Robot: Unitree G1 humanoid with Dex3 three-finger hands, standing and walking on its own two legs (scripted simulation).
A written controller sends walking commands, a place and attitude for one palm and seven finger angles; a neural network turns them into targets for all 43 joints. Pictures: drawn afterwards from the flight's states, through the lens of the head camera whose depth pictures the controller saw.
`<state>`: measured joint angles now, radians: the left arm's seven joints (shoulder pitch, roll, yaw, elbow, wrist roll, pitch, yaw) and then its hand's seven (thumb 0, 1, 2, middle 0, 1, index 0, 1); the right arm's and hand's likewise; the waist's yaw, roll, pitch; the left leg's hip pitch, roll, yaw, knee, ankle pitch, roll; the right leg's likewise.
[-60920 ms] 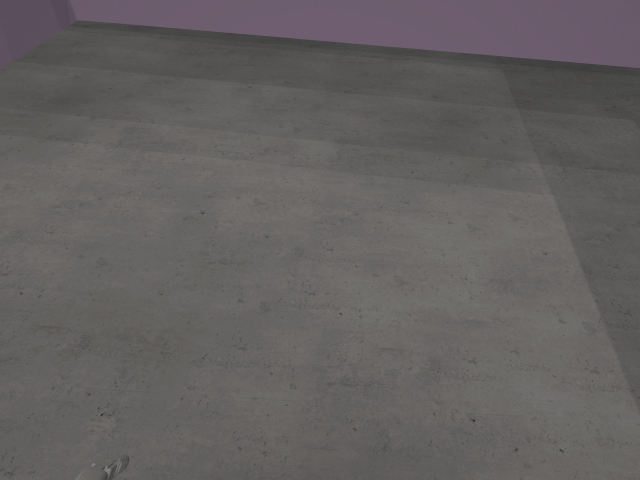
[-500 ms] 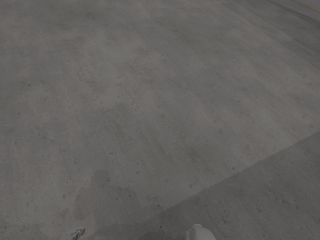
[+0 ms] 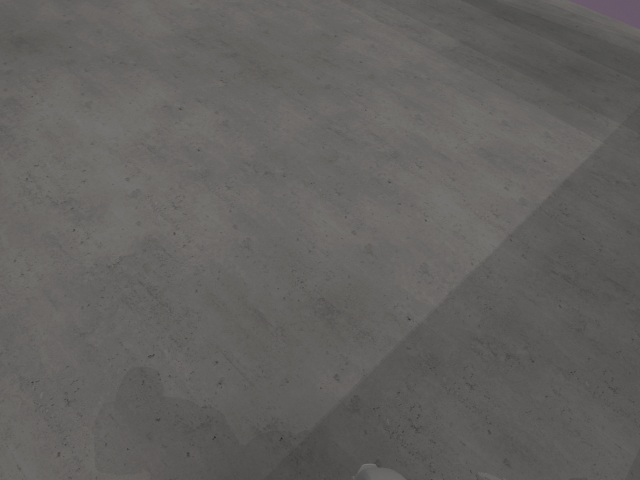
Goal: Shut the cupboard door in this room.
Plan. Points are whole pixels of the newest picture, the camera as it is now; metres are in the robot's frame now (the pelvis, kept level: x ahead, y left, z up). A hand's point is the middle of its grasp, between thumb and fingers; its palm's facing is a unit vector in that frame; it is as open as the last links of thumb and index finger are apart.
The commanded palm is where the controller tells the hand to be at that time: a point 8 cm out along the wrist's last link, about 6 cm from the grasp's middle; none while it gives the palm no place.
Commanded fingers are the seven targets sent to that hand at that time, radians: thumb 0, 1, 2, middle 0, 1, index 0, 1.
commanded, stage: turn to face it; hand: left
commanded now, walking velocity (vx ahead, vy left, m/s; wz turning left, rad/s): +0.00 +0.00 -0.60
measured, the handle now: out of the picture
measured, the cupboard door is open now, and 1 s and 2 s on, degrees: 52 52 52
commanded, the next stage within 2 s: none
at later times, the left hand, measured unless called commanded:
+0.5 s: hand (228, 438) +0.18 +0.14 -0.15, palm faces -0.30 -0.92 -0.26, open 7.4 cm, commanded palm none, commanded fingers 0.00 0.90 0.90 -0.20 -0.30 -0.20 -0.30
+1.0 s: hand (259, 385) +0.26 +0.11 -0.15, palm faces -0.57 -0.79 -0.24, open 7.4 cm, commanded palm none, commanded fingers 0.00 0.90 0.90 -0.20 -0.30 -0.20 -0.30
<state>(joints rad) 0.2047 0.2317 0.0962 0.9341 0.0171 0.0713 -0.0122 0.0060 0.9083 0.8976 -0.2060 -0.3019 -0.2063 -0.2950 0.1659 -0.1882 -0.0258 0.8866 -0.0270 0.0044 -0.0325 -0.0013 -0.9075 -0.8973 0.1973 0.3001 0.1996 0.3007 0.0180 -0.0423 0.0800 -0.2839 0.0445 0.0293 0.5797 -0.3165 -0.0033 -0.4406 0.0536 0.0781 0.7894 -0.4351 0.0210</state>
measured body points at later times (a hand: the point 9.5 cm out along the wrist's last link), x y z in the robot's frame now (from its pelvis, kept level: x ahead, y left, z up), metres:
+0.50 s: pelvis +0.02 -0.02 +0.00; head +0.07 -0.05 +0.45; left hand +0.20 +0.19 -0.13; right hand +0.02 -0.30 -0.14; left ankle +0.05 +0.12 -0.66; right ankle +0.01 -0.13 -0.73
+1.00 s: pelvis +0.04 -0.01 +0.00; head +0.09 -0.03 +0.45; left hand +0.29 +0.15 -0.13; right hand -0.06 -0.25 -0.14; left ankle +0.11 +0.11 -0.73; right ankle -0.03 -0.11 -0.70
